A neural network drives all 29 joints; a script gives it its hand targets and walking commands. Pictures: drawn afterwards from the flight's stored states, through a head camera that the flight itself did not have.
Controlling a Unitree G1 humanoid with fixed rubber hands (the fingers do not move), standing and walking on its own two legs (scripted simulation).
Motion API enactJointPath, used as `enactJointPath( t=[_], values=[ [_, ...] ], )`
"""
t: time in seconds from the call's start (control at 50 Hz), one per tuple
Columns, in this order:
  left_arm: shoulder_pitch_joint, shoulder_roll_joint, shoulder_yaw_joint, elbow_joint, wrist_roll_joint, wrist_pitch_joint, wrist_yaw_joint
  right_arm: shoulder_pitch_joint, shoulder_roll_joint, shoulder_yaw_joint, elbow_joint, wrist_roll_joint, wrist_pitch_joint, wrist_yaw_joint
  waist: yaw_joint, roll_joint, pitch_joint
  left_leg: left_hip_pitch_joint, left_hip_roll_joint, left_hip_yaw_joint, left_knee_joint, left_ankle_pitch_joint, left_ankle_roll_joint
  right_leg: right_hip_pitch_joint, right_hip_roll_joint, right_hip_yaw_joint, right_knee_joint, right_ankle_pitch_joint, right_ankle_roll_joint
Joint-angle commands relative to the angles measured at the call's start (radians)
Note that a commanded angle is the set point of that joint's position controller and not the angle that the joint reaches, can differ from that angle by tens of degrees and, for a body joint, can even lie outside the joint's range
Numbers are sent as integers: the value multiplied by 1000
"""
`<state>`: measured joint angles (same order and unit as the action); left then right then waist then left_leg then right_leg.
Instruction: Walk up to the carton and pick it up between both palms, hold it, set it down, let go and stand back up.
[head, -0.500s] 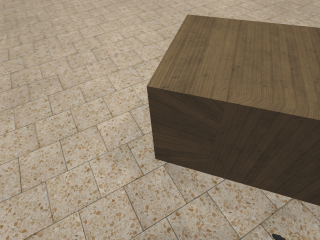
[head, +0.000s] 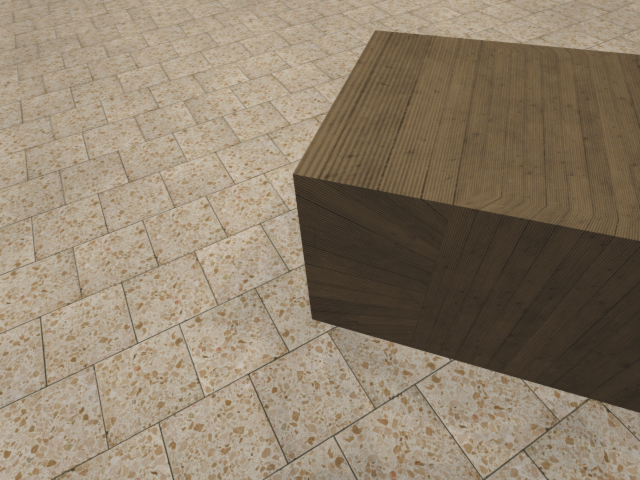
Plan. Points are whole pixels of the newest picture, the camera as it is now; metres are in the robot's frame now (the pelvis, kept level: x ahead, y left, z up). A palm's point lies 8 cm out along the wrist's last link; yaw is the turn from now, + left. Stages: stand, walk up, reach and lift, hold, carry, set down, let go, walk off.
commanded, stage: walk up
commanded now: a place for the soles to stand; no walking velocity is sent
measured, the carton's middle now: out of the picture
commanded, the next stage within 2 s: none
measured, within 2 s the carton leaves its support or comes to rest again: neither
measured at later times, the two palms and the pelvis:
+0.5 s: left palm (218, 466) +0.17 +0.18 -0.12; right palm out of the picture +0.08 -0.45 -0.10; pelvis +0.01 -0.11 -0.04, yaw -10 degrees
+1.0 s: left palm (371, 379) +0.28 -0.04 -0.12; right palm out of the picture +0.00 -0.65 -0.10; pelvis +0.03 -0.28 -0.07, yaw -20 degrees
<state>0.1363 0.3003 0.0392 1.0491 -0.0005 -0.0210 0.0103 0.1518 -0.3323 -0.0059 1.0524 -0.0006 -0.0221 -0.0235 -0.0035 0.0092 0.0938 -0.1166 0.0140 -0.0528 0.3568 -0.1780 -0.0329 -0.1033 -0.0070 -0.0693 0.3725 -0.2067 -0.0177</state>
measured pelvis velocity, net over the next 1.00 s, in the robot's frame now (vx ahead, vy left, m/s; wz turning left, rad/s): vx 0.03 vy -0.28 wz -0.36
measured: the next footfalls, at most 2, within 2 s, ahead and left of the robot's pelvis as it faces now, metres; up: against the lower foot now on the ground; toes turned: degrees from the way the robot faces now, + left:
right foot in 0.28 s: +0.07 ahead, -0.22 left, +0.00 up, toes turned -10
left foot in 0.54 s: +0.13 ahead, -0.04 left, +0.00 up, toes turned -7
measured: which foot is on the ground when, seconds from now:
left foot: down 0.00-0.30, up 0.32-0.52, down 0.54-0.90, up 0.92-1.00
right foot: down 0.00-0.04, up 0.06-0.26, down 0.28-0.54, up 0.56-0.86, down 0.88-1.00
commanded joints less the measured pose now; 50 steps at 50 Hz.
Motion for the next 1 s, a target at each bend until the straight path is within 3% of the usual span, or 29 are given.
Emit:
enactJointPath(
  t=[0.0,0.02,0.04,0.08,0.16,0.22,0.26,0.28,0.3,0.32,0.34,0.38,0.46,0.5,0.52,0.54,0.56,0.58,0.64,0.66,0.7,0.78,0.84,0.86,0.88,0.9,0.92,0.94,0.98],
  values=[
    [-12,254,90,-168,54,18,-33,139,-286,-103,-89,-26,-28,-52,-20,-122,-97,131,124,-90,49,47,119,-199,-83,118,63,-13,-32],
    [-52,232,96,-201,62,37,-54,193,-323,-122,-81,-42,-25,-68,-52,15,-65,216,240,-196,-26,-13,170,-379,-33,55,208,-171,-8],
    [-87,203,103,-245,82,51,-63,221,-374,-137,-107,-51,-24,-87,-87,83,-53,167,394,-364,-99,-41,304,-456,-11,78,478,-315,13],
    [-19,218,133,-331,93,77,-71,157,-384,-155,-195,-69,-42,-117,-28,74,-23,54,499,-403,-122,-22,365,-520,-78,224,750,-347,21],
    [40,241,156,-396,82,96,-118,48,-377,-164,-322,-73,-45,-111,27,101,-45,-9,422,-220,-42,-74,317,-453,-165,255,615,-258,25],
    [94,234,149,-427,70,110,-136,22,-389,-160,-370,-84,-39,-95,44,189,-70,-125,354,-52,39,-108,247,-256,-132,134,394,-219,2],
    [253,285,170,-378,67,102,-135,6,-366,-153,-407,-80,-28,-87,123,112,-129,-334,255,94,289,-183,187,70,-50,38,257,-122,-32],
    [305,366,182,-353,72,90,-130,44,-264,-115,-422,-68,-18,-72,148,-219,-96,-453,80,233,575,-388,123,88,-31,132,110,-126,-65],
    [211,449,178,-404,63,91,-123,73,-226,-99,-470,-44,-7,-69,127,-473,-35,-603,-77,231,774,-599,51,-22,-215,553,-117,-326,-192],
    [79,453,189,-483,51,87,-126,73,-239,-103,-487,-30,-6,-79,99,-494,-5,-534,-26,97,893,-580,55,-158,-304,799,-218,-468,-326],
    [42,410,177,-501,44,78,-115,85,-302,-120,-497,-28,-12,-81,73,-391,23,-536,2,56,899,-545,49,-171,-314,805,-208,-413,-359],
    [63,371,168,-502,48,81,-94,139,-326,-131,-455,-13,-36,-74,73,-199,0,-472,50,55,880,-483,58,-132,-249,523,-7,-147,-297],
    [22,313,140,-532,58,95,-92,229,-288,-115,-475,-15,-61,-76,40,-167,-56,-280,40,78,409,-346,58,-186,-202,392,162,244,-226],
    [-39,256,109,-546,46,100,-99,342,-263,-107,-432,-22,-72,-86,-30,-189,-115,0,24,106,156,-59,60,-306,-123,314,249,210,-146],
    [-6,208,97,-551,41,102,-100,366,-296,-122,-438,-36,-69,-89,-25,-116,-138,114,103,-21,66,-109,81,-407,-63,287,367,0,-79],
    [16,140,85,-563,35,93,-101,360,-366,-140,-482,-70,-62,-96,-43,129,-164,224,327,-394,-10,-243,155,-579,72,261,615,-323,-10],
    [24,255,112,-582,81,104,-83,385,-427,-153,-512,-70,-46,-106,-67,157,-144,133,457,-615,-77,-432,249,-645,45,267,743,-432,2],
    [17,320,134,-594,72,110,-76,320,-437,-154,-550,-68,-50,-113,-44,109,-69,24,531,-641,-92,-441,325,-641,13,314,843,-429,19],
    [70,339,154,-589,65,105,-98,196,-392,-138,-612,-58,-74,-111,32,4,-29,-37,464,-377,14,-250,300,-622,-25,321,957,-299,51],
    [70,328,154,-593,73,112,-102,196,-394,-146,-628,-60,-81,-111,25,90,-17,-49,470,-345,28,-133,313,-609,-42,307,998,-286,54],
    [43,303,154,-610,62,112,-103,249,-365,-140,-629,-54,-87,-103,-13,96,13,-66,420,-231,78,92,305,-600,-27,253,947,-289,56],
    [8,258,137,-643,46,115,-122,253,-418,-158,-655,-78,-78,-95,-46,239,6,-86,375,-74,108,-70,260,-550,-81,170,696,-280,42],
    [124,285,153,-613,30,93,-141,136,-462,-172,-678,-69,-55,-84,53,261,-48,-305,328,113,187,-199,197,-168,-47,41,422,-145,-4],
    [192,314,168,-573,32,83,-133,164,-418,-161,-669,-69,-45,-73,75,166,-93,-380,287,179,380,-245,176,5,1,3,356,-146,-10],
    [300,388,192,-528,37,68,-120,235,-344,-139,-664,-65,-34,-67,131,-110,-137,-456,215,256,692,-301,131,104,48,42,320,-146,-13],
    [317,485,205,-552,40,61,-104,194,-255,-109,-726,-31,-32,-62,165,-430,-142,-601,79,247,916,-543,82,53,-154,456,80,-258,-107],
    [243,477,193,-591,8,52,-106,110,-308,-120,-775,-8,-23,-71,155,-368,-125,-617,46,92,1007,-603,68,-61,-269,848,-92,-349,-211],
    [188,462,185,-613,-3,44,-98,115,-356,-136,-756,0,-19,-70,120,-256,-97,-616,66,38,1035,-550,69,-84,-305,911,-126,-458,-286],
    [165,446,175,-605,11,52,-64,145,-375,-140,-702,15,-29,-71,91,-172,-24,-636,107,7,1014,-416,68,-55,-278,661,-7,-222,-235]
  ],
)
